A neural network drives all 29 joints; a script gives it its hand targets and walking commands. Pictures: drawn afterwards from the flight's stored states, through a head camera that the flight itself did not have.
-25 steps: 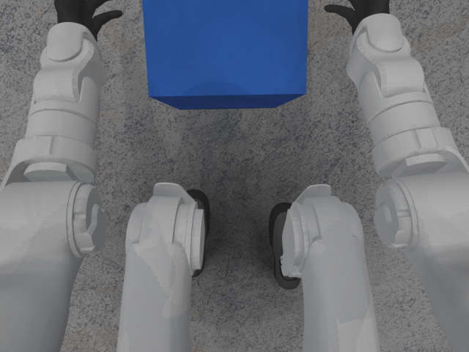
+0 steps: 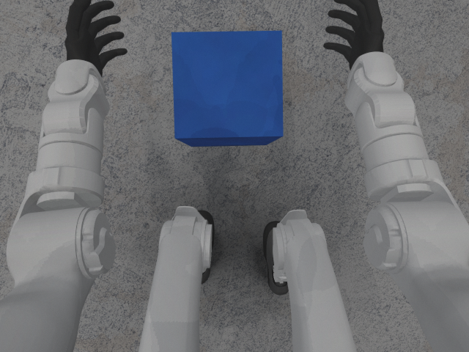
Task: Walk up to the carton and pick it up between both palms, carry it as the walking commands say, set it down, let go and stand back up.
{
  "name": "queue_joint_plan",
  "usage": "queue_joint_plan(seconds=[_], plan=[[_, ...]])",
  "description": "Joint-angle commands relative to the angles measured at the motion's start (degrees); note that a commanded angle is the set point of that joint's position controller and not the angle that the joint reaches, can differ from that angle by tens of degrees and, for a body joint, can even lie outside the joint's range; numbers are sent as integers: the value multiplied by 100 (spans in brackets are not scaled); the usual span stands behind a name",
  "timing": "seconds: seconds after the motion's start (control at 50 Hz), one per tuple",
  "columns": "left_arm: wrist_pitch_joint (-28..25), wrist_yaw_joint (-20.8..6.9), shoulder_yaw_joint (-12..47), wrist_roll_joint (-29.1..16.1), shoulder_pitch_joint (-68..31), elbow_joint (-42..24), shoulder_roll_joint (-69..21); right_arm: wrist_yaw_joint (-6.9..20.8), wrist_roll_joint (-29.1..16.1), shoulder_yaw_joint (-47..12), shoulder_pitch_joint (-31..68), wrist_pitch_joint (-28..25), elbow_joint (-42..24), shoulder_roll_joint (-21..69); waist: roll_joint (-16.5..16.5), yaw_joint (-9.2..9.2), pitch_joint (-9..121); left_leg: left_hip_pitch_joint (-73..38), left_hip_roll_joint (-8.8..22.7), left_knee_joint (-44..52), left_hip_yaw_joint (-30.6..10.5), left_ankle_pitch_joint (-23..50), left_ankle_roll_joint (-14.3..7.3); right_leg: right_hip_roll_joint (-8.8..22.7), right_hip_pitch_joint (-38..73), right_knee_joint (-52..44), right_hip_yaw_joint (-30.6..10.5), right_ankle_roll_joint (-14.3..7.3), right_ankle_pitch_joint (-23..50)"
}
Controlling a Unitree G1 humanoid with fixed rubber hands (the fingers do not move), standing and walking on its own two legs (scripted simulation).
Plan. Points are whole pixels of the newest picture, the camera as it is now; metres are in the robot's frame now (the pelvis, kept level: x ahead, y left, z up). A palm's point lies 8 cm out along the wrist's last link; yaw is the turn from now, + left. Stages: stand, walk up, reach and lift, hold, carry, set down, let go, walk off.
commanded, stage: set down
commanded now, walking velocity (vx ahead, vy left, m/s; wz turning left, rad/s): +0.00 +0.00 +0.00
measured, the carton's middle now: (228, 99) +0.53 +0.04 -0.39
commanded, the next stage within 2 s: let go in 0.62 s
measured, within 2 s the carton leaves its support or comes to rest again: neither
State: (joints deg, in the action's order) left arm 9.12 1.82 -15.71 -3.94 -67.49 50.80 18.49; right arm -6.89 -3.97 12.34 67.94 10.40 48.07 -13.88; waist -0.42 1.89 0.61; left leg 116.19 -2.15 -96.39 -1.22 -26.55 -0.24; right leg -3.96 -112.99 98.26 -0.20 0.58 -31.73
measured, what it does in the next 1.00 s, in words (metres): rises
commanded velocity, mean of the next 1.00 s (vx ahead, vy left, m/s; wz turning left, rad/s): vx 0.00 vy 0.00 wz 0.00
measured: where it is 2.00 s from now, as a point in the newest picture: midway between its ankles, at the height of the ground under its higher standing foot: (238, 264)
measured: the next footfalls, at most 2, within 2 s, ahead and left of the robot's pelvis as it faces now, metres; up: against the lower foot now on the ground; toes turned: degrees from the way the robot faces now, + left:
none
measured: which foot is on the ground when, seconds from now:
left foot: down 0.00-1.00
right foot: down 0.00-1.00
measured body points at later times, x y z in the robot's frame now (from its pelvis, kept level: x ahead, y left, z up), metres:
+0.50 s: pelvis +0.02 +0.01 +0.14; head +0.32 +0.03 +0.48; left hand +0.53 +0.24 +0.04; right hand +0.55 -0.15 +0.04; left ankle +0.10 +0.11 -0.48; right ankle +0.08 -0.11 -0.48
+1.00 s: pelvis +0.07 +0.01 +0.21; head +0.31 +0.02 +0.60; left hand +0.42 +0.25 +0.10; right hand +0.44 -0.18 +0.09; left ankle +0.10 +0.11 -0.48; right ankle +0.08 -0.11 -0.48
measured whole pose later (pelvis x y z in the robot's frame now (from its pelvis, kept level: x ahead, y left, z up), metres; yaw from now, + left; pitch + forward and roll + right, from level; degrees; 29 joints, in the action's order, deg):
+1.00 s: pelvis +0.07 +0.01 +0.21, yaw +2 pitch +34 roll -1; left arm 5.4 -3.9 -12.5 3.8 -25.6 33.1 12.0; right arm -0.3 4.0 10.7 25.3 5.8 31.9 -8.7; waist -0.1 1.1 2.8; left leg 62.9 -2.3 -43.2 -2.1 -13.7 -0.9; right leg -2.3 -60.1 44.2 -2.4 0.4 -17.6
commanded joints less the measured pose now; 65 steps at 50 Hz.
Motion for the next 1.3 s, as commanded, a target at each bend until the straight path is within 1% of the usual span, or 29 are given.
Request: queue_joint_plan(seconds=[0.0, 0.14, 0.42, 0.54, 0.62, 0.68, 0.72, 0.76, 0.78, 0.82, 0.86, 0.9, 0.98, 1.06, 1.16, 1.28], plan=[[-76, -39, -109, 42, -1220, -745, 734, 47, 45, 96, 1270, -84, -766, -552, 50, 77, 6449, -4531, -230, 1020, 288, 2231, 128, -231, 2961, -1302, 322, 137, 1836], [-108, -130, -161, 137, -975, -795, 607, 178, 137, 201, 973, -128, -801, -470, 91, 65, 6320, -5271, -200, 1861, 224, 2580, 150, -212, 3474, -2170, 264, 146, 2132], [-285, -268, -379, 513, -620, -712, 266, 436, 537, 532, 542, -348, -645, -322, 130, 68, 5686, -6981, -80, 3710, 62, 2956, 151, -113, 4341, -4083, 156, 196, 2317], [-406, -316, -566, 891, -341, -398, -147, 554, 906, 743, 347, -481, -292, -113, 57, 16, 4882, -6868, -11, 4119, 4, 2890, 211, -50, 4187, -4504, 177, 201, 2269], [-440, -289, -715, 1185, -31, -522, -132, 552, 1131, 865, -14, -515, -325, -94, 67, 36, 5103, -7185, -35, 4215, -2, 3130, 231, -60, 4592, -4645, 138, 220, 2462], [-450, -299, -693, 1261, 267, -887, -40, 501, 1137, 808, -359, -509, -719, -101, 64, 41, 5756, -7758, -74, 4270, 6, 3600, 163, -66, 5231, -4748, 91, 243, 2928], [-417, -313, -538, 1282, 663, -1227, -17, 482, 1160, 661, -767, -482, -1089, -107, 155, 32, 6239, -8343, -68, 4297, -31, 4067, 123, -82, 5595, -4773, 95, 265, 3315], [-394, -335, -358, 1270, 1342, -1639, -36, 472, 1153, 434, -1456, -454, -1496, -28, 232, 28, 6589, -8964, -50, 4329, -101, 4651, 95, -94, 5909, -4827, 98, 280, 3704], [-380, -359, -281, 1243, 1688, -1865, -36, 471, 1121, 334, -1803, -434, -1699, 11, 231, 13, 6652, -9202, -47, 4371, -138, 4901, 83, -84, 6033, -4896, 81, 268, 3867], [-353, -419, -152, 1132, 2252, -2220, -29, 494, 1051, 183, -2324, -412, -2057, 27, 170, -22, 6462, -9433, -37, 4520, -196, 5085, 63, -55, 6193, -5078, 39, 215, 3973], [-360, -479, -1, 979, 2719, -2469, -24, 539, 961, 55, -2742, -435, -2339, 2, 127, -30, 6106, -9518, -25, 4702, -229, 4980, 60, -27, 6359, -5255, 16, 163, 3861], [-397, -537, 160, 835, 3238, -2523, -73, 595, 859, -50, -3207, -490, -2440, 3, 118, -39, 5611, -9553, -4, 4909, -246, 4769, 68, 5, 6501, -5451, 2, 133, 3656], [-573, -609, 412, 657, 4166, -2336, -238, 707, 714, -164, -4139, -675, -2200, 23, 92, -86, 4353, -9513, 53, 5355, -255, 4235, 102, 76, 6816, -5862, -59, 95, 3235], [-757, -587, 571, 582, 4957, -2179, -304, 790, 621, -243, -5013, -865, -1887, -36, 110, -133, 3328, -9569, 103, 5751, -234, 3711, 142, 156, 7268, -6227, -117, 65, 2974], [-939, -507, 761, 543, 6024, -2315, -313, 869, 520, -451, -6021, -1043, -1939, -80, 140, -146, 2537, -10030, 112, 6230, -151, 3328, 91, 205, 8295, -6670, -165, 49, 3054], [-1039, -460, 916, 530, 7188, -2820, -253, 907, 447, -648, -7007, -1169, -2373, -154, 68, -83, 1722, -10797, 61, 6789, -93, 3347, 61, 181, 9262, -7196, -172, 61, 3341]])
